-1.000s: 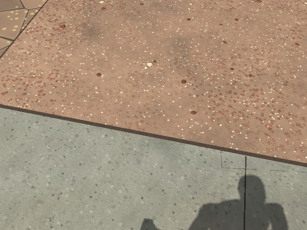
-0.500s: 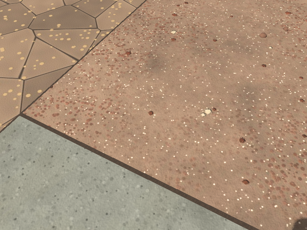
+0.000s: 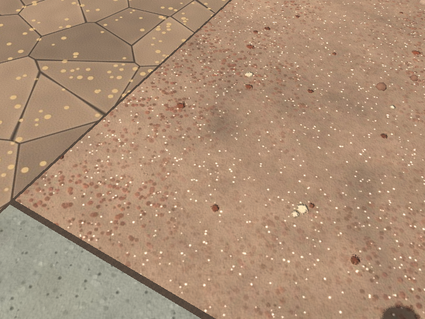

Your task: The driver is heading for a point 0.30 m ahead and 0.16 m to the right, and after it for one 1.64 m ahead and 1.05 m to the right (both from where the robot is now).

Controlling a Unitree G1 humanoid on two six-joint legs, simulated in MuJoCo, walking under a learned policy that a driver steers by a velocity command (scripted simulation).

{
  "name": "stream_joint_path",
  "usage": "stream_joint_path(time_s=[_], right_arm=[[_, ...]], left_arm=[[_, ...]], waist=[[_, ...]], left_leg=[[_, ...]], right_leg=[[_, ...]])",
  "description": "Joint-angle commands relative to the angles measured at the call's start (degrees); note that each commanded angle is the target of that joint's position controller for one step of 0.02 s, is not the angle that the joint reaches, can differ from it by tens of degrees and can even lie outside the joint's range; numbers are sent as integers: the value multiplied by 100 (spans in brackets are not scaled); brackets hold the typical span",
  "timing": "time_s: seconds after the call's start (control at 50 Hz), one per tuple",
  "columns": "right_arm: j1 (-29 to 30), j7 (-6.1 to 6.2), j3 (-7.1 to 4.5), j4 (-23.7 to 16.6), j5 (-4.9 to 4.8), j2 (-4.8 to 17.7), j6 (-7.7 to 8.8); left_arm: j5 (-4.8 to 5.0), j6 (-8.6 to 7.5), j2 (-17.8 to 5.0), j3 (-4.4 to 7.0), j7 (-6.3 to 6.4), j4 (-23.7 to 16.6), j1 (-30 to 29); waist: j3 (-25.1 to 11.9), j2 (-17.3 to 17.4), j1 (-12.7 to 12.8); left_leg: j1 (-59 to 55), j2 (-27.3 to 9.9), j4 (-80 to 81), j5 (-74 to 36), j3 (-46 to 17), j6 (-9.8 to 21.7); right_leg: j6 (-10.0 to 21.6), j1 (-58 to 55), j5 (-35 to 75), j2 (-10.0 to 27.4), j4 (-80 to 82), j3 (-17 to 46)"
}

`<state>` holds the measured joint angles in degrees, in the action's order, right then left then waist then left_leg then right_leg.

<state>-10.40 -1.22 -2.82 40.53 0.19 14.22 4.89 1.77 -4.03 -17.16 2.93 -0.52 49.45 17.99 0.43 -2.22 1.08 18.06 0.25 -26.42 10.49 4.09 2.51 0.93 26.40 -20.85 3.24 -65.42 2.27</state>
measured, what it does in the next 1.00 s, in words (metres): walks ahead, turning right: right foot, then left foot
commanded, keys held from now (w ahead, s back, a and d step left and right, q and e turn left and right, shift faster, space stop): w+e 1.00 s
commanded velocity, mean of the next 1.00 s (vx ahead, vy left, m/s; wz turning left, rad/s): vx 0.50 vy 0.00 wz -0.52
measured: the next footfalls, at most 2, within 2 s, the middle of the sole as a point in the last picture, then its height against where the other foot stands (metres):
right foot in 0.40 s outside the picture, level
left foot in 0.88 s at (239, 262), level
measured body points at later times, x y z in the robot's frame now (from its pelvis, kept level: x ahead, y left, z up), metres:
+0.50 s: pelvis +0.26 -0.08 -0.02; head +0.30 -0.09 +0.43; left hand +0.49 +0.14 -0.11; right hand +0.26 -0.37 -0.14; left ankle +0.15 +0.11 -0.63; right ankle +0.31 -0.16 -0.74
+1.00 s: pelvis +0.54 -0.12 -0.01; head +0.56 -0.13 +0.44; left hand +0.76 +0.07 -0.12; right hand +0.53 -0.44 -0.09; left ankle +0.64 -0.06 -0.74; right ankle +0.38 -0.18 -0.65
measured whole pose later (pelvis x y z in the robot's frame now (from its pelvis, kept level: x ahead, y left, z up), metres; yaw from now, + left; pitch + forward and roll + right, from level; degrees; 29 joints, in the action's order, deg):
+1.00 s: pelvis +0.54 -0.12 -0.01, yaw -34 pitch +2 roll +1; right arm -9.0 -0.7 -3.3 40.8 0.5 15.1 6.2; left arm 1.5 -1.3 -17.3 3.8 0.6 40.3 19.0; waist 0.2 -2.4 0.8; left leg 20.3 1.3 -28.9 10.6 1.4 1.0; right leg 1.1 23.8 -23.7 -1.8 -67.8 5.9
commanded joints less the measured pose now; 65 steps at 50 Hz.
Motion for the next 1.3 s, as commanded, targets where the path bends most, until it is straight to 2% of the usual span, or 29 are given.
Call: stream_joint_path(time_s=[0.02, 0.1, 0.18, 0.28, 0.34, 0.36, 0.38, 0.4, 0.42, 0.44, 0.46, 0.48, 0.5, 0.52, 0.6, 0.7, 0.8, 0.84, 0.86, 0.88, 0.9, 0.92, 0.94, 0.96, 0.98, 1.02, 1.12, 1.26, 1.3], right_arm=[[-150, -9, -186, -94, 47, 559, 167], [-300, 85, -254, 167, 104, 692, 234], [-427, 170, -289, 315, 57, 864, 187], [-885, 214, -366, 579, -63, 1071, 3], [-787, 257, -419, 583, -115, 1278, -126], [-736, 283, -439, 564, -127, 1362, -173], [-637, 304, -437, 543, -147, 1398, -219], [-653, 329, -388, 480, -119, 1313, -193], [-1096, 258, -142, 185, 115, 481, -61], [-868, 169, -84, 59, -27, 616, 203], [-224, 99, -186, -108, -254, 968, 334], [-53, 102, -146, -165, -245, 907, 398], [-41, 150, -164, -95, -102, 893, 400], [-114, 172, -223, -62, -8, 983, 338], [-109, 176, -189, -144, 82, 737, 97], [981, 108, -62, -407, 33, 504, 122], [1297, -9, -164, -559, -70, 816, 239], [898, -10, -240, -480, -83, 924, 296], [412, 21, -316, -360, -47, 1029, 322], [-345, 68, -402, -289, 59, 1288, 347], [-1036, 86, -530, -138, 164, 1807, 284], [-1115, 38, -469, -82, 12, 1466, 242], [-840, 57, -350, -167, -25, 1037, 205], [-567, 75, -289, -203, 6, 886, 150], [-352, 79, -237, -169, 29, 755, 118], [-190, 97, -193, -105, 59, 644, 133], [-314, 114, -298, 158, 36, 942, 194], [-620, 157, -344, 443, -57, 1236, 38], [-573, 173, -369, 478, -110, 1336, -56]], left_arm=[[-8, 89, -317, 131, 25, -368, 75], [-37, 160, -213, 150, 30, -540, -291], [-74, 122, -74, 84, -109, -774, -981], [-67, 122, -35, 27, -286, -1253, -1805], [-60, 146, -213, 115, -357, -1422, -1666], [-52, 164, -357, 198, -351, -1375, -1280], [-35, 169, -604, 344, -317, -1204, -499], [-43, 206, -1024, 554, -212, -972, 447], [-17, 221, -1709, 682, -107, -933, 580], [-68, 129, -1541, 584, -134, -1137, 697], [-113, 69, -1129, 472, -155, -1087, 584], [-72, 33, -922, 416, -147, -1100, 291], [-66, 30, -737, 357, -137, -1180, -143], [-116, 28, -547, 290, -118, -1293, -431], [-122, -6, -720, 330, -11, -1342, -443], [-52, 76, -831, 366, 116, -1217, -58], [-17, 148, -806, 369, 144, -1099, 248], [-35, 178, -777, 371, 155, -1138, 111], [-52, 181, -623, 320, 150, -1181, 53], [-107, 157, -299, 199, 126, -1279, 8], [2, 104, 58, 86, 134, -1440, 709], [64, 84, -379, 124, 146, -1404, 833], [54, 116, -795, 240, 142, -1377, 357], [-13, 155, -816, 258, 144, -1443, -23], [-71, 165, -748, 269, 125, -1513, -230], [-18, 220, -555, 271, 62, -1543, -192], [-51, 297, -274, 192, 34, -1706, -538], [-33, 205, -104, 95, -208, -1965, -1622], [-59, 203, -174, 130, -275, -2070, -1749]], waist=[[-132, 888, -38], [57, 586, -34], [255, 497, -261], [529, 430, -554], [232, 678, -309], [-48, 798, -69], [-458, 755, 388], [-967, 462, 835], [-1343, -1102, 325], [-2377, -854, 464], [-1751, -381, 648], [-1109, -125, 448], [-702, 205, 164], [-524, 147, -47], [-306, 71, -246], [-113, -226, 177], [-102, -393, 242], [-160, -568, -19], [-394, -545, -274], [-1053, -147, -627], [-1869, 1502, -460], [-1788, 1880, -473], [-1009, 1206, -601], [-556, 807, -554], [-205, 702, -447], [-17, 940, -243], [55, 686, -240], [350, 570, -619], [455, 605, -558]], left_leg=[[-892, -1496, 1747, -560, -1314, 905], [-1014, -1478, 1880, -1465, -488, 885], [-1189, -1388, 1949, -1502, 171, 704], [-2161, -1703, 1624, -1874, 468, 609], [-2475, -1738, 780, -4078, 714, 426], [-2475, -1697, 153, -5024, 788, 357], [-2201, -1534, -905, -5350, 920, 222], [-1106, -1298, -2409, -4296, 950, -21], [1511, -320, -4561, 836, 767, -406], [2438, 258, -5569, 2435, -717, -421], [2992, -94, -5573, 1942, -1031, -287], [2956, -342, -5095, 1449, -962, -181], [2606, -556, -4570, 1136, -925, -194], [2162, -689, -4223, 940, -935, -225], [1711, -646, -3262, 431, -753, -529], [1288, -224, -1087, -1324, -661, -647], [936, -34, -246, -1076, -883, -473], [414, -10, -30, -697, -824, -283], [-330, -54, 158, -704, -769, -129], [-1646, -813, 54, -495, -1430, 217], [-3672, -2153, 395, 553, -3800, 1131], [-3762, -2526, 853, 1962, -5095, 1308], [-3096, -2281, 973, 2208, -4315, 1049], [-2413, -2026, 997, 1589, -3457, 843], [-1808, -1774, 1130, 938, -2846, 776], [-1174, -1472, 1413, 260, -2020, 678], [-1226, -1571, 1738, -896, -1022, 878], [-1700, -1512, 1679, -1364, 126, 600], [-1903, -1552, 1323, -2474, 354, 481]], right_leg=[[-71, 1081, 674, 455, -111, 325], [-175, 1526, 1604, 396, 541, 521], [-94, 1374, 2588, 312, 1873, 145], [156, 1677, 2088, 238, 2692, -269], [448, 995, 1221, -158, 2829, -744], [577, 420, 938, -400, 2815, -914], [761, -660, 1094, -664, 3127, -994], [1018, -2377, 1412, -554, 3391, -459], [1901, -4376, 1176, 967, 3627, 2417], [2559, -5098, 552, 1699, 4629, 4755], [2173, -4791, 750, 1507, 4789, 3941], [1938, -3948, 1121, 1240, 4760, 3097], [1734, -3058, 1626, 991, 4796, 2504], [1654, -2410, 2159, 812, 4916, 2115], [1674, -1371, 2915, 536, 5219, 1530], [1240, -1063, 2086, 121, 5091, 1172], [1086, -1651, 1429, 425, 4530, 1981], [958, -1748, 1528, 427, 4150, 2216], [802, -1633, 1746, 194, 3683, 2107], [586, -1103, 1424, -124, 2359, 1715], [150, 828, -535, -958, 397, 857], [57, 1832, -1314, -628, -619, 829], [14, 2094, -799, -363, -990, 848], [-18, 1988, -370, -166, -982, 623], [-36, 1849, -62, -13, -723, 581], [-36, 1413, 246, 225, -385, 483], [-177, 1683, 974, 351, 441, 375], [-16, 1302, 2150, 207, 2408, -220], [105, 1101, 1853, 63, 2791, -435]])
Velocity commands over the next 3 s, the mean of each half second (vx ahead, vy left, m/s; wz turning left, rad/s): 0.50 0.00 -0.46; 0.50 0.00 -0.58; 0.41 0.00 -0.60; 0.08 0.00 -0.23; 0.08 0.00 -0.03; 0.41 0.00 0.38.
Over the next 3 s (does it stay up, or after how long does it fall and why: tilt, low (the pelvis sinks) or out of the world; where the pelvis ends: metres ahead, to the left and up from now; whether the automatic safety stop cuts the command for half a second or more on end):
stays up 0.96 -0.55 -0.03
